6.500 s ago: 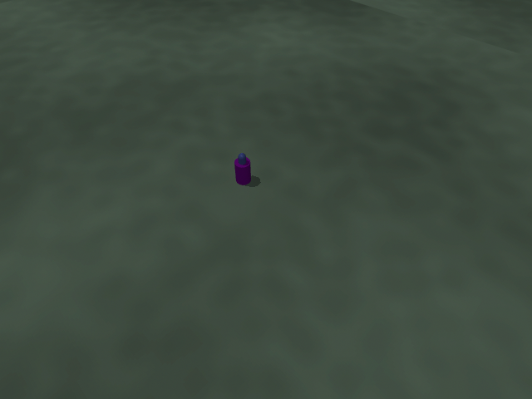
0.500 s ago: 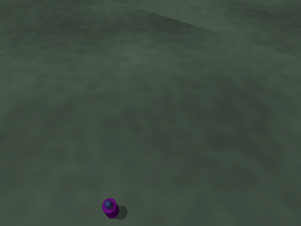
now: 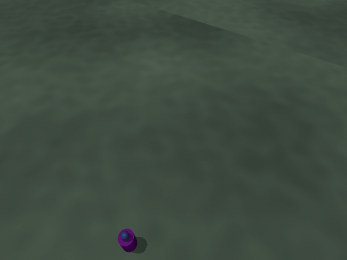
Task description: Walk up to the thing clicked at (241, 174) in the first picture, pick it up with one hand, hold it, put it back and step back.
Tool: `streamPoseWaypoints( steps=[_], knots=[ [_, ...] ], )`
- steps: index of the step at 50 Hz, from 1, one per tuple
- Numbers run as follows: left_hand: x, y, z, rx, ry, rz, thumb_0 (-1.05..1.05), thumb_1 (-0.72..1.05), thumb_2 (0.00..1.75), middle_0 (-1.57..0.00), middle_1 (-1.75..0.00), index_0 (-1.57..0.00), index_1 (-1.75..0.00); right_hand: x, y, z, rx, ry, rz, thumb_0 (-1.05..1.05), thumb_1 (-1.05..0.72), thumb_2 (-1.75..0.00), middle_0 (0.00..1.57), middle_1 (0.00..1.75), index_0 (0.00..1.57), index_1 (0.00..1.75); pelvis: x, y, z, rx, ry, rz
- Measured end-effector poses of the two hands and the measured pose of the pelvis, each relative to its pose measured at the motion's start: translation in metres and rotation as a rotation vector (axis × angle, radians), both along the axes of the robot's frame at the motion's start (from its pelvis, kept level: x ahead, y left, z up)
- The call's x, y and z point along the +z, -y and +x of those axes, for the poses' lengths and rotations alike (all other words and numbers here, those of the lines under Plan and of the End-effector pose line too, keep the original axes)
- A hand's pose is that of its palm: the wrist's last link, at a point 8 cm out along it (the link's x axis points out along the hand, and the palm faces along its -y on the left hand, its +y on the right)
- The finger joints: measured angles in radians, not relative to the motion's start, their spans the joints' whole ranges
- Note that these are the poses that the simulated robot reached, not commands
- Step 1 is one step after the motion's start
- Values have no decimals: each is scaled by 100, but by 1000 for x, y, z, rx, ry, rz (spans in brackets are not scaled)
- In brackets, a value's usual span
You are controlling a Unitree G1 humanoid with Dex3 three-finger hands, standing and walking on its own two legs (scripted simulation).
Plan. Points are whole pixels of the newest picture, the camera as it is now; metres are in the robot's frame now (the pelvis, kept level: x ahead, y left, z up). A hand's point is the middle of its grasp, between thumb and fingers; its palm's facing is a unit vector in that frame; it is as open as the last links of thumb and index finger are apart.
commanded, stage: stand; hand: left
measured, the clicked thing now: (127, 239) +0.35 +0.24 -0.69
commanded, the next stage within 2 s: go down in 0.60 s
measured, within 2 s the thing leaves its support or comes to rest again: neither
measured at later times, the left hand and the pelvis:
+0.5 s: hand out of the picture +0.07 +0.25 -0.15, palm faces -0.03 -0.93 -0.36, open 7.4 cm; pelvis +0.00 +0.00 +0.00, yaw +0 degrees
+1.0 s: hand out of the picture +0.15 +0.26 -0.16, palm faces +0.05 -0.94 -0.35, open 12.5 cm; pelvis -0.01 +0.00 -0.02, yaw +1 degrees
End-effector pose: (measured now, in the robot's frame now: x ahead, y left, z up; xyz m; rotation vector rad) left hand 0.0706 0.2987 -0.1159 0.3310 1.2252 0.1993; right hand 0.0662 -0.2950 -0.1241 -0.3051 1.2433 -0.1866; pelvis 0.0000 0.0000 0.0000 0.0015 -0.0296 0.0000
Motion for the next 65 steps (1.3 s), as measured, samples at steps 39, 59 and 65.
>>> streamPoseWaypoints(
  steps=[39,59,65],
  knots=[
    [1,4,18,41,70,-6,1,86,85,-16,-26,-17,-26,0,-6,13,3,76,4,1,-92,-91,21,30,20,30,-3,1,0,18,-34,1],
    [-25,-24,55,35,148,-3,0,-18,13,-8,-7,-8,-7,-19,-48,27,8,261,46,1,-89,-90,21,30,20,30,-41,-12,-9,23,-210,-15],
    [-35,-26,49,34,177,-14,0,-41,6,-9,-7,-9,-7,-22,-53,47,39,343,22,1,-86,-89,21,30,20,30,-56,-17,-12,26,-240,-26]
  ],
)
